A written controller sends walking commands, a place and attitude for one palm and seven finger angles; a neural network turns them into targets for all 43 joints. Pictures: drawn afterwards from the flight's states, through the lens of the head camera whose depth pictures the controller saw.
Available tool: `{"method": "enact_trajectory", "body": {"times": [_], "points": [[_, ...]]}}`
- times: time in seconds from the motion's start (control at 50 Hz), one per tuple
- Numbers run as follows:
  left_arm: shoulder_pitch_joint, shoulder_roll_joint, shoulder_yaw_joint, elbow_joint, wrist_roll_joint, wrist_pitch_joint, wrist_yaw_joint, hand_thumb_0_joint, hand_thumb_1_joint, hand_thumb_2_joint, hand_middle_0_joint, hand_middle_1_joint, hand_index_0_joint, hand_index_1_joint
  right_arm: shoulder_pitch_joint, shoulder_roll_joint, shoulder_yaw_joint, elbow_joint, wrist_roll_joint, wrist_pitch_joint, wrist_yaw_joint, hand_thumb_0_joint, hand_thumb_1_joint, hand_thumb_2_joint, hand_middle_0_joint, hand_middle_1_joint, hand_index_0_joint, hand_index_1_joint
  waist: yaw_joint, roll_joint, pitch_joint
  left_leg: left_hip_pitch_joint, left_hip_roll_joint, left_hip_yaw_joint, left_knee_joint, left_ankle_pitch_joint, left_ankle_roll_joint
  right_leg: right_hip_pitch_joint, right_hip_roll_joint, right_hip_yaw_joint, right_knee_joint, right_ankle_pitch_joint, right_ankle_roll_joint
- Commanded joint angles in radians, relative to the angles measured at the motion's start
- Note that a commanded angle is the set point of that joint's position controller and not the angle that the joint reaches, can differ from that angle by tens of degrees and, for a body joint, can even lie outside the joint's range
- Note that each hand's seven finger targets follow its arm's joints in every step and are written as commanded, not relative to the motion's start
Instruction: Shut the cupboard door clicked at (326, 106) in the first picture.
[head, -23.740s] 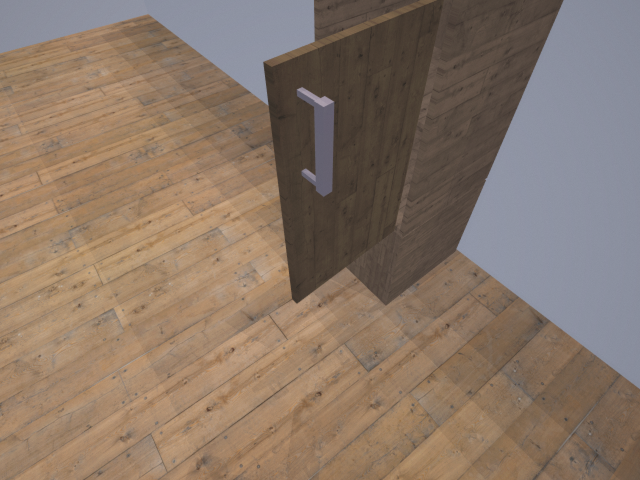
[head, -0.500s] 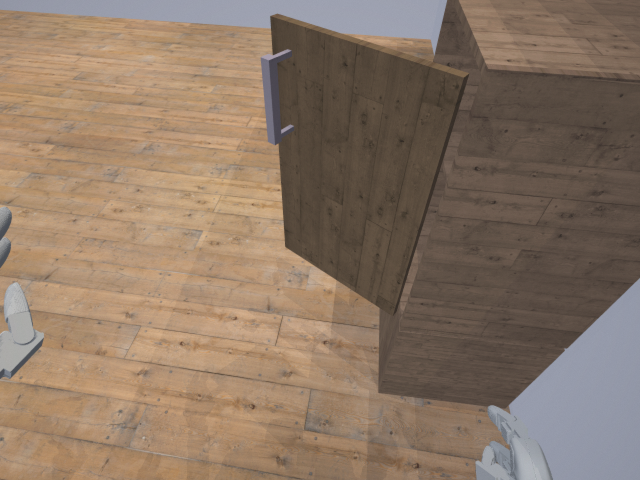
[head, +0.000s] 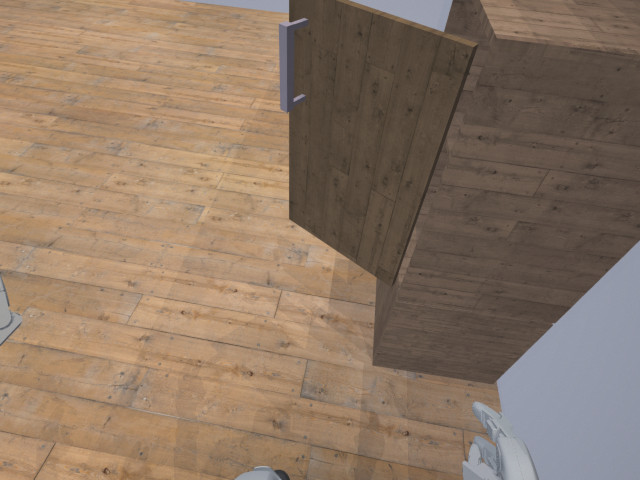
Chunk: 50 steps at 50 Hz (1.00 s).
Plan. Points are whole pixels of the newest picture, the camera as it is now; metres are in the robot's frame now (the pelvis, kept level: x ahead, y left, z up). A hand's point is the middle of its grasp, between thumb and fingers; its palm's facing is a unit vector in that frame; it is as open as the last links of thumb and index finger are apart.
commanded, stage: step back with the hand held close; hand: left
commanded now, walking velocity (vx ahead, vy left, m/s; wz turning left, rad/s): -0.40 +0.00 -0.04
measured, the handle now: (294, 66) +0.80 +0.11 +0.14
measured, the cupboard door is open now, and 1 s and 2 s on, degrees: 58 58 58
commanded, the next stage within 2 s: stop stepping back and stand still in 0.26 s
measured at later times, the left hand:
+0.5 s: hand out of the picture +0.13 +0.30 +0.19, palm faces +0.39 -0.85 -0.35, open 7.4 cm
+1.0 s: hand out of the picture +0.05 +0.40 +0.19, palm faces +0.40 -0.83 -0.39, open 7.4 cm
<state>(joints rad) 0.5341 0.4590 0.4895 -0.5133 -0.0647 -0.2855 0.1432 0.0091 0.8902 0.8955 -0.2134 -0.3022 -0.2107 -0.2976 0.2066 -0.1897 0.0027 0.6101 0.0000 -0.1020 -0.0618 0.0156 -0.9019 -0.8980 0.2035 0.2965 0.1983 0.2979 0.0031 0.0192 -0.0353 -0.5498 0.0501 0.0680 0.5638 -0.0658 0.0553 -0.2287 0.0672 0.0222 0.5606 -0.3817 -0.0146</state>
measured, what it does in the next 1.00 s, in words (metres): walks backwards: right foot, then left foot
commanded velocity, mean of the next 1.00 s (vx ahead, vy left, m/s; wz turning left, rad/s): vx -0.02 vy -0.11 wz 0.00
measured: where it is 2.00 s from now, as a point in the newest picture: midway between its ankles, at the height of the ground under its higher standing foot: outside the picture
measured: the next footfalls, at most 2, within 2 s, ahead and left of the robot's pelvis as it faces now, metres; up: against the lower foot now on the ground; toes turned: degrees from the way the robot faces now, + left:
right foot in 0.70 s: -0.13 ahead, +0.00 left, +0.00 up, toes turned -8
left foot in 0.86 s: -0.10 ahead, +0.24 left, +0.00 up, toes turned -1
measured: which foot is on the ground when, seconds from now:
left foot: down 0.00-0.64, up 0.66-0.84, down 0.86-1.00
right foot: down 0.00-0.48, up 0.50-0.68, down 0.70-0.88, up 0.90-1.00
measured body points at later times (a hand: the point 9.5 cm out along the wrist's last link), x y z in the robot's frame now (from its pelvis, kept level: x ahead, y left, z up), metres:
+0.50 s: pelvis -0.07 +0.06 +0.00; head -0.09 +0.10 +0.44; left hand +0.11 +0.35 +0.21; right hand +0.06 -0.21 -0.07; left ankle +0.10 +0.09 -0.71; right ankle -0.06 -0.14 -0.71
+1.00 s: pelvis -0.17 +0.14 +0.01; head -0.17 +0.17 +0.46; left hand +0.03 +0.44 +0.21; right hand -0.05 -0.09 -0.07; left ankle -0.15 +0.26 -0.72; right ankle -0.17 +0.04 -0.68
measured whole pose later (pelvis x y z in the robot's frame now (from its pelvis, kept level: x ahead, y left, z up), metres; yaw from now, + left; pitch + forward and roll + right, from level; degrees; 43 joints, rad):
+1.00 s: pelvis -0.17 +0.14 +0.01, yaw -3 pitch -1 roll -1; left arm 0.51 0.43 0.44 -0.52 -0.06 -0.14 0.16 0.01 0.89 0.90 -0.21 -0.30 -0.21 -0.30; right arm 0.26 -0.15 0.02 0.65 -0.01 -0.07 -0.06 0.02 -0.90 -0.90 0.20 0.30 0.20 0.30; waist -0.02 -0.05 0.00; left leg -0.26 0.06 0.05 0.59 -0.30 0.00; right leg -0.40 0.03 -0.05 0.88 -0.40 0.00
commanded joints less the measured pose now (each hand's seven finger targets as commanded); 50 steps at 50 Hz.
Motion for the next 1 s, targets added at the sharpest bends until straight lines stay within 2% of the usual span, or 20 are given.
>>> {"method": "enact_trajectory", "body": {"times": [0.0, 0.08, 0.16, 0.24, 0.34, 0.4, 0.44, 0.46, 0.48, 0.54, 0.6, 0.62, 0.64, 0.68, 0.7, 0.72, 0.8, 0.84, 0.88, 0.98], "points": [[-0.11, 0.149, 0.032, -0.202, -0.012, -0.07, 0.017, 0.0, 0.9, 0.9, -0.2, -0.3, -0.2, -0.3, -0.077, -0.126, -0.056, -0.103, 0.008, -0.05, -0.01, 0.0, -0.9, -0.9, 0.2, 0.3, 0.2, 0.3, -0.019, -0.048, -0.138, 0.378, 0.046, -0.067, -0.053, -0.198, -0.081, -0.22, -0.172, 0.167, -0.214, 0.102, -0.05], [-0.08, 0.194, 0.066, -0.187, -0.006, -0.032, 0.029, 0.0, 0.9, 0.9, -0.2, -0.3, -0.2, -0.3, -0.108, -0.127, -0.051, -0.115, 0.002, -0.028, -0.032, 0.0, -0.9, -0.9, 0.2, 0.3, 0.2, 0.3, -0.024, -0.034, -0.137, 0.439, 0.046, -0.069, -0.023, -0.009, -0.061, -0.25, -0.159, 0.124, -0.175, 0.295, -0.014], [-0.075, 0.194, 0.08, -0.149, -0.01, -0.046, 0.023, 0.0, 0.9, 0.9, -0.2, -0.3, -0.2, -0.3, -0.118, -0.144, -0.053, -0.131, 0.004, -0.021, -0.036, 0.0, -0.9, -0.9, 0.2, 0.3, 0.2, 0.3, -0.028, 0.083, 0.012, 0.299, 0.085, -0.163, -0.169, -0.397, -0.064, -0.296, -0.083, 0.069, -0.21, -0.199, -0.033], [-0.06, 0.209, 0.109, -0.191, -0.016, -0.059, 0.022, 0.0, 0.9, 0.9, -0.2, -0.3, -0.2, -0.3, -0.116, -0.151, -0.059, -0.145, -0.009, -0.02, -0.029, 0.0, -0.9, -0.9, 0.2, 0.3, 0.2, 0.3, -0.012, 0.211, -0.021, 0.09, 0.134, -0.242, -0.389, -0.564, -0.076, -0.049, -0.001, -0.008, -0.097, -0.152, -0.04], [0.016, 0.212, 0.097, -0.22, -0.018, -0.06, 0.026, 0.0, 0.9, 0.9, -0.2, -0.3, -0.2, -0.3, -0.036, -0.127, -0.071, -0.109, -0.006, -0.028, -0.01, 0.0, -0.9, -0.9, 0.2, 0.3, 0.2, 0.3, -0.027, -0.05, -0.131, 0.5, -0.021, -0.034, 0.084, -0.257, -0.112, -0.401, -0.189, 0.11, -0.326, -0.21, -0.102], [-0.076, 0.157, 0.034, -0.206, -0.002, -0.009, 0.039, 0.0, 0.9, 0.9, -0.2, -0.3, -0.2, -0.3, 0.002, -0.137, -0.068, -0.082, -0.011, -0.009, -0.017, 0.0, -0.9, -0.9, 0.2, 0.3, 0.2, 0.3, -0.056, -0.171, -0.005, 0.538, -0.015, -0.143, 0.326, -0.301, -0.102, -0.662, -0.291, 0.114, -0.298, -0.358, -0.125], [-0.303, 0.14, -0.001, -0.238, 0.004, 0.026, 0.039, 0.0, 0.9, 0.9, -0.2, -0.3, -0.2, -0.3, -0.024, -0.168, -0.046, -0.089, -0.011, -0.018, -0.04, 0.0, -0.9, -0.9, 0.2, 0.3, 0.2, 0.3, -0.075, 0.113, 0.087, 0.243, 0.06, -0.298, -0.182, -0.535, -0.069, -0.411, -0.093, -0.057, 0.039, -0.317, -0.001], [-0.323, 0.152, 0.033, -0.218, 0.0, 0.033, 0.042, 0.0, 0.9, 0.9, -0.2, -0.3, -0.2, -0.3, -0.049, -0.195, -0.06, -0.096, -0.009, -0.041, -0.047, 0.0, -0.9, -0.9, 0.2, 0.3, 0.2, 0.3, -0.045, 0.382, 0.043, 0.029, 0.183, -0.515, -0.522, -0.872, -0.049, -0.175, 0.052, -0.098, 0.361, -0.256, 0.026], [-0.323, 0.178, 0.065, -0.226, 0.008, 0.039, 0.038, 0.0, 0.9, 0.9, -0.2, -0.3, -0.2, -0.3, -0.06, -0.172, -0.065, -0.1, -0.015, -0.054, -0.035, 0.0, -0.9, -0.9, 0.2, 0.3, 0.2, 0.3, -0.009, 0.418, -0.015, -0.038, 0.214, -0.536, -0.603, -0.941, -0.117, -0.034, 0.096, -0.067, 0.55, -0.226, 0.018], [-0.132, 0.207, 0.092, -0.301, -0.006, 0.058, 0.006, 0.0, 0.9, 0.9, -0.2, -0.3, -0.2, -0.3, -0.086, -0.138, -0.084, -0.137, 0.003, -0.061, 0.019, 0.0, -0.9, -0.9, 0.2, 0.3, 0.2, 0.3, 0.035, 0.291, -0.117, 0.132, 0.109, -0.256, -0.556, -0.721, -0.234, 0.003, 0.149, -0.145, 0.581, -0.16, 0.016], [0.122, 0.201, 0.096, -0.353, -0.036, 0.082, -0.002, 0.0, 0.9, 0.9, -0.2, -0.3, -0.2, -0.3, -0.095, -0.089, -0.077, -0.15, -0.006, -0.022, 0.051, 0.0, -0.9, -0.9, 0.2, 0.3, 0.2, 0.3, 0.058, 0.329, -0.146, 0.009, -0.004, 0.013, -0.411, -0.471, -0.289, 0.308, 0.122, -0.238, 0.144, -0.252, -0.065], [0.164, 0.222, 0.112, -0.358, -0.027, 0.089, 0.006, 0.0, 0.9, 0.9, -0.2, -0.3, -0.2, -0.3, -0.058, -0.081, -0.072, -0.141, 0.018, -0.01, 0.06, 0.0, -0.9, -0.9, 0.2, 0.3, 0.2, 0.3, 0.062, 0.05, -0.122, 0.042, -0.123, 0.14, 0.064, -0.433, -0.261, 0.182, -0.032, -0.115, -0.155, -0.26, -0.142], [0.149, 0.237, 0.138, -0.365, -0.029, 0.092, 0.009, 0.0, 0.9, 0.9, -0.2, -0.3, -0.2, -0.3, -0.017, -0.094, -0.093, -0.108, 0.038, 0.002, 0.059, 0.0, -0.9, -0.9, 0.2, 0.3, 0.2, 0.3, 0.03, -0.376, -0.031, 0.155, -0.123, -0.036, 0.718, -0.448, -0.183, -0.275, -0.346, 0.227, -0.341, -0.159, -0.21], [-0.213, 0.383, 0.247, -0.405, -0.046, 0.039, 0.032, 0.0, 0.9, 0.9, -0.2, -0.3, -0.2, -0.3, -0.085, -0.099, -0.033, -0.122, -0.013, 0.0, 0.034, 0.0, -0.9, -0.9, 0.2, 0.3, 0.2, 0.3, -0.057, -0.083, 0.053, -0.045, 0.021, -0.157, 0.939, -0.389, -0.089, -0.35, -0.459, 0.305, -0.368, -0.164, -0.271], [-0.185, 0.278, 0.174, -0.173, -0.019, 0.048, 0.039, 0.0, 0.9, 0.9, -0.2, -0.3, -0.2, -0.3, -0.086, -0.061, -0.007, -0.128, -0.018, 0.007, 0.026, 0.0, -0.9, -0.9, 0.2, 0.3, 0.2, 0.3, -0.043, -0.105, 0.021, -0.054, 0.054, -0.131, 0.695, -0.352, -0.082, -0.235, -0.406, 0.268, -0.373, -0.335, -0.115], [-0.18, 0.149, 0.073, -0.092, -0.008, 0.074, 0.033, 0.0, 0.9, 0.9, -0.2, -0.3, -0.2, -0.3, -0.076, -0.117, -0.047, -0.101, -0.003, 0.008, 0.014, 0.0, -0.9, -0.9, 0.2, 0.3, 0.2, 0.3, -0.033, -0.049, 0.074, 0.004, 0.037, -0.079, 0.555, -0.324, -0.073, -0.249, -0.336, 0.273, -0.372, -0.393, -0.156], [-0.19, 0.131, -0.003, -0.107, 0.019, 0.086, 0.053, 0.0, 0.9, 0.9, -0.2, -0.3, -0.2, -0.3, -0.066, -0.128, -0.032, -0.091, 0.002, -0.001, -0.033, 0.0, -0.9, -0.9, 0.2, 0.3, 0.2, 0.3, -0.032, 0.011, 0.089, 0.301, -0.011, 0.03, 0.006, -0.374, -0.041, -0.238, -0.239, 0.107, -0.22, -0.326, -0.126], [-0.163, 0.138, 0.0, -0.207, 0.007, 0.068, 0.053, 0.0, 0.9, 0.9, -0.2, -0.3, -0.2, -0.3, -0.057, -0.169, -0.044, -0.134, 0.014, -0.022, -0.045, 0.0, -0.9, -0.9, 0.2, 0.3, 0.2, 0.3, -0.03, 0.23, 0.04, 0.418, 0.177, -0.275, -0.241, -0.312, 0.03, -0.264, -0.09, -0.052, 0.138, -0.102, -0.024], [-0.165, 0.2, 0.047, -0.256, 0.004, 0.044, 0.029, 0.0, 0.9, 0.9, -0.2, -0.3, -0.2, -0.3, -0.058, -0.137, -0.037, -0.118, -0.011, -0.026, -0.031, 0.0, -0.9, -0.9, 0.2, 0.3, 0.2, 0.3, -0.048, 0.191, 0.025, 0.374, 0.33, -0.542, -0.35, -0.296, 0.088, -0.318, -0.053, -0.053, 0.358, -0.122, 0.013], [-0.059, 0.156, 0.048, -0.326, 0.026, 0.044, 0.024, 0.0, 0.9, 0.9, -0.2, -0.3, -0.2, -0.3, -0.075, -0.135, -0.048, -0.129, -0.008, -0.023, 0.009, 0.0, -0.9, -0.9, 0.2, 0.3, 0.2, 0.3, -0.017, 0.229, 0.03, 0.277, 0.266, -0.264, -0.346, -0.328, 0.059, -0.203, -0.077, -0.06, 0.287, 0.041, 0.014]]}}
